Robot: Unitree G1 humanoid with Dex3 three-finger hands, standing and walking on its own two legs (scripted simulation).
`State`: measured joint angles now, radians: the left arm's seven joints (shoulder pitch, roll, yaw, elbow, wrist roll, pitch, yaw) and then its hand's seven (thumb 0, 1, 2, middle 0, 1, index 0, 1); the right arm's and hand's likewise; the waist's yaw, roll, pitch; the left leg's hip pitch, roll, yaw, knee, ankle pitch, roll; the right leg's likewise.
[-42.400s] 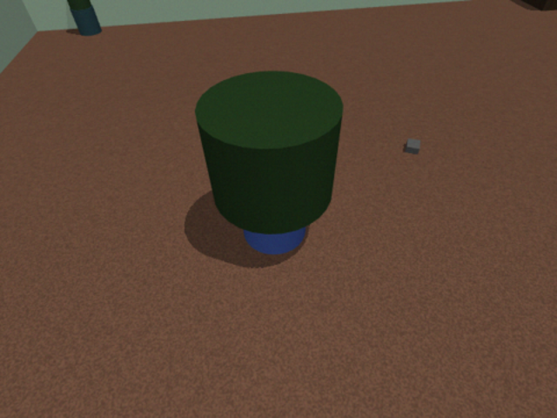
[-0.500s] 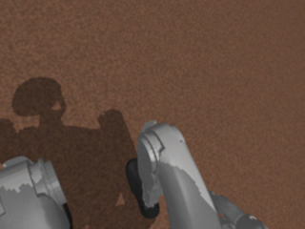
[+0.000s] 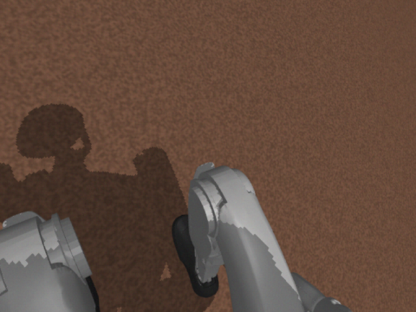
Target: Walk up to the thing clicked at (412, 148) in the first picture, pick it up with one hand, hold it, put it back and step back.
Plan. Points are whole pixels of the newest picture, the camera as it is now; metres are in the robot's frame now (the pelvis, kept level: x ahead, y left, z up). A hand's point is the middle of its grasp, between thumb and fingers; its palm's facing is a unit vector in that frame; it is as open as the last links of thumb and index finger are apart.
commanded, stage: settle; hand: left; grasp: from above
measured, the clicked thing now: out of the picture +0.43 +0.34 -0.27
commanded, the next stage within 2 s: lift in 0.76 s
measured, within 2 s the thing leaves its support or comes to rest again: leaves its support in 0.18 s
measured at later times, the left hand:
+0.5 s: hand out of the picture +0.42 +0.36 -0.17, palm faces -0.43 -0.07 -0.90, open 9.7 cm
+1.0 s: hand out of the picture +0.41 +0.36 -0.10, palm faces -0.41 -0.05 -0.91, open 9.7 cm
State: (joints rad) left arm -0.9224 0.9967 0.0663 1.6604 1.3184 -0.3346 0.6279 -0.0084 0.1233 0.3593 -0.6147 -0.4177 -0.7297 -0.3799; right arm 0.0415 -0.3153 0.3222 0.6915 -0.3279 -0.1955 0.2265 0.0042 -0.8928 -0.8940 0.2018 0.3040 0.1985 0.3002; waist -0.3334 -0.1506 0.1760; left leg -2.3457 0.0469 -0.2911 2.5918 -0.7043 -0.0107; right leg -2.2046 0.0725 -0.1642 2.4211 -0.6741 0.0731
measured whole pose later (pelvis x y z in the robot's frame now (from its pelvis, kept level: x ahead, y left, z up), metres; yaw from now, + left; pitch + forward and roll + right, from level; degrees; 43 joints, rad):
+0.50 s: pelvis +0.01 +0.00 +0.02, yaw +2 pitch +30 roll -12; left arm -0.85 0.84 0.09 1.37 1.23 -0.20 0.41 0.01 0.09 0.30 -0.69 -0.36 -0.81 -0.31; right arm 0.10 -0.32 0.14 0.70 -0.21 -0.16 0.26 0.01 -0.91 -0.90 0.20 0.30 0.20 0.30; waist -0.26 -0.02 0.03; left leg -2.37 0.04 -0.23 2.51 -0.70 -0.01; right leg -2.24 0.04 -0.12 2.38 -0.70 0.06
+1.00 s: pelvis -0.01 +0.00 +0.04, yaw +6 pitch +32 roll -10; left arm -0.85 0.78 0.06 1.21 1.26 -0.26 0.28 -0.01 0.04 0.38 -0.72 -0.35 -0.83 -0.31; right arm 0.15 -0.30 0.06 0.68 -0.13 -0.01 0.15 0.01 -0.92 -0.90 0.20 0.30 0.20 0.30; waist -0.21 0.00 -0.03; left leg -2.33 0.03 -0.17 2.40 -0.63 0.00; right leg -2.20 0.01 -0.09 2.31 -0.67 0.05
